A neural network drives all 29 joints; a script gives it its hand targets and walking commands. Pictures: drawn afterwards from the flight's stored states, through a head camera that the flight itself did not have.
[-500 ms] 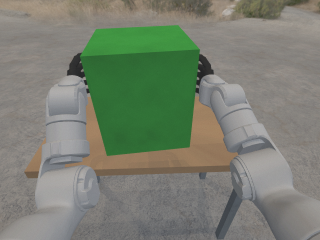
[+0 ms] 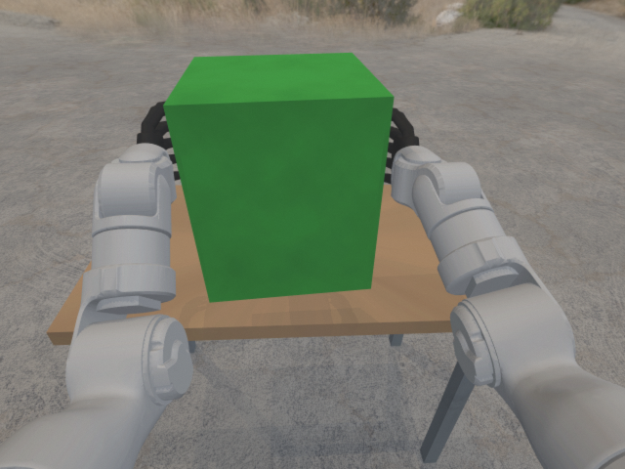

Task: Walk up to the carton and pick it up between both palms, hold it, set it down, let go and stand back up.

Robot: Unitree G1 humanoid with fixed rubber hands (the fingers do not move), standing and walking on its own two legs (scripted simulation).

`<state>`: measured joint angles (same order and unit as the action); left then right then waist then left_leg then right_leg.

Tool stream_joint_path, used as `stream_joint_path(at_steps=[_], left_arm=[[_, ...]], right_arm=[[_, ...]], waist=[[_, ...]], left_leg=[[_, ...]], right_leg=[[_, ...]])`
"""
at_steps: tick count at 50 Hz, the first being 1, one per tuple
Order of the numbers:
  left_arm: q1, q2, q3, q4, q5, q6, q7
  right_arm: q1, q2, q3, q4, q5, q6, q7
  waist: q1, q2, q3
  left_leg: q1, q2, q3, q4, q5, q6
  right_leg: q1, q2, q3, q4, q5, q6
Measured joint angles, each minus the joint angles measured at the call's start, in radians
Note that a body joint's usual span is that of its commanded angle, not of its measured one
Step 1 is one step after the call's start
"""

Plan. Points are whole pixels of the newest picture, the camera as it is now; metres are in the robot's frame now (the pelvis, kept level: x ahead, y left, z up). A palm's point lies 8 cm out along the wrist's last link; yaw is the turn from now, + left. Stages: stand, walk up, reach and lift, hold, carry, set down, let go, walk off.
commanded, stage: hold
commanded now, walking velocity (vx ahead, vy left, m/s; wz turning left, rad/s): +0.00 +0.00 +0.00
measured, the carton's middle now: (283, 173) +0.40 +0.01 +0.24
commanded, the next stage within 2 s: none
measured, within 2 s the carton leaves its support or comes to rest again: neither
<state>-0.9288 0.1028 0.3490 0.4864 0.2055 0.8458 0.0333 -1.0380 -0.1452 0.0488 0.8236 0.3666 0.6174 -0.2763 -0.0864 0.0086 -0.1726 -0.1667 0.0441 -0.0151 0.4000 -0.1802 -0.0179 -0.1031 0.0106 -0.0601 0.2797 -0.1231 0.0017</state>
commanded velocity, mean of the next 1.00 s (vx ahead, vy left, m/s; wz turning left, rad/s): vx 0.00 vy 0.00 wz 0.00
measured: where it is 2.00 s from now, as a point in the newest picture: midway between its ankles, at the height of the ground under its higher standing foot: outside the picture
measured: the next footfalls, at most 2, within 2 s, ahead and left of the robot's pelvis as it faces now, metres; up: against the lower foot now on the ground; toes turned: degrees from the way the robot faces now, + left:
none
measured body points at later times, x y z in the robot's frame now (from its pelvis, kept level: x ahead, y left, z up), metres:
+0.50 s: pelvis +0.01 +0.00 +0.00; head -0.09 +0.01 +0.44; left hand +0.39 +0.16 +0.28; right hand +0.38 -0.14 +0.26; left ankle +0.03 +0.13 -0.75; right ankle +0.02 -0.12 -0.75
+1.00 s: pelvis +0.00 +0.00 +0.00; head -0.10 +0.02 +0.44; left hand +0.39 +0.16 +0.28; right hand +0.38 -0.14 +0.27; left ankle +0.03 +0.13 -0.75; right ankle +0.02 -0.12 -0.75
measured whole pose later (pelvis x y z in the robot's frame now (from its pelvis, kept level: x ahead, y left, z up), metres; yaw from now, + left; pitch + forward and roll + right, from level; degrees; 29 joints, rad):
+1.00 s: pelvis +0.00 +0.00 +0.00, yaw +0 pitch -4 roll -2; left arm -0.93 0.10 0.36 0.49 0.22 0.84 0.02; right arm -1.05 -0.14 0.04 0.83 0.36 0.63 -0.28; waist -0.09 0.00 -0.18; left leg -0.16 0.04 -0.02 0.40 -0.18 -0.02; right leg -0.09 0.01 -0.06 0.28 -0.12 0.00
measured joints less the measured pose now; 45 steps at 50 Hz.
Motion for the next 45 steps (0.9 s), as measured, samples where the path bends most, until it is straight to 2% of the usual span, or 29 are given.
stream_joint_path(at_steps=[23,45], left_arm=[[0.064,-0.024,-0.004,-0.133,0.012,0.039,-0.005],[0.009,-0.007,0.009,-0.029,0.016,0.006,-0.011]], right_arm=[[0.066,-0.009,0.04,-0.111,0.031,0.022,-0.017],[0.002,0.007,-0.012,-0.013,-0.002,0.015,-0.005]], waist=[[-0.007,0.004,0.016],[-0.007,-0.005,-0.009]], left_leg=[[0.03,0.0,0.0,0.005,-0.016,-0.001],[0.008,0.0,-0.002,0.006,-0.003,0.0]], right_leg=[[0.032,0.001,0.002,0.0,-0.013,0.003],[0.012,0.001,0.002,-0.001,0.001,0.0]])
